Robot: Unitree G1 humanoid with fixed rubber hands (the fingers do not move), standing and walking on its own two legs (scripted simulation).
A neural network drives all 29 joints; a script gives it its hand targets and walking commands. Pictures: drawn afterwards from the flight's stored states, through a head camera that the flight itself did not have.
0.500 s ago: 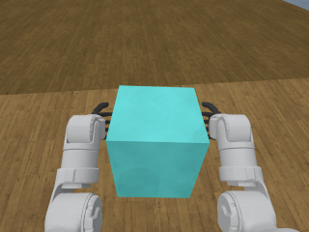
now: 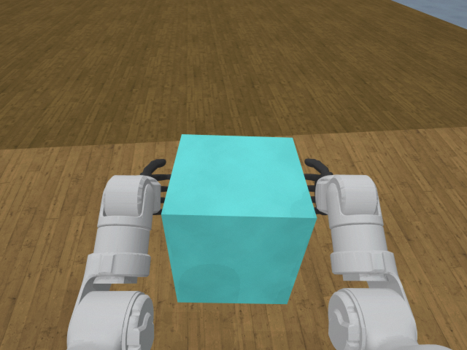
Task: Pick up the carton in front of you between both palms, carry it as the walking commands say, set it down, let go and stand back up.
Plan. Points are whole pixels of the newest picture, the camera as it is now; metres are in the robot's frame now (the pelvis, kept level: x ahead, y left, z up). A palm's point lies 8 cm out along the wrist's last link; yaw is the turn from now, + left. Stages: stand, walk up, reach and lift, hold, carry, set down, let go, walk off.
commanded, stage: carry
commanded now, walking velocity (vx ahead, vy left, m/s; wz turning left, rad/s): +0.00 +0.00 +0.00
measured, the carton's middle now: (234, 220) +0.35 +0.00 +0.06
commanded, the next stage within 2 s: none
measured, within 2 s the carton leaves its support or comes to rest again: neither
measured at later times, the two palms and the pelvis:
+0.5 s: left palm (147, 200) +0.33 +0.15 +0.14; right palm (327, 199) +0.33 -0.15 +0.14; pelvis -0.02 +0.00 +0.00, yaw +0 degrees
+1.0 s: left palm (148, 202) +0.32 +0.14 +0.14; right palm (330, 201) +0.32 -0.16 +0.14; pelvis -0.02 +0.00 +0.00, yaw +0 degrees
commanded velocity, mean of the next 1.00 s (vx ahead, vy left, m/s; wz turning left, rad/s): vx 0.00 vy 0.00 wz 0.00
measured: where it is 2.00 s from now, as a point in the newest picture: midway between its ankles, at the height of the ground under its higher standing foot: outside the picture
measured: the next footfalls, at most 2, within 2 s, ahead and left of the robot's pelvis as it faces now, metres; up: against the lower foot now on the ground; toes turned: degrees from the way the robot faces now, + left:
right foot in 1.90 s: +0.37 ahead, -0.07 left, +0.05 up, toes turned -7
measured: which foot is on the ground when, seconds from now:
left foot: down 0.00-1.00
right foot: down 0.00-1.00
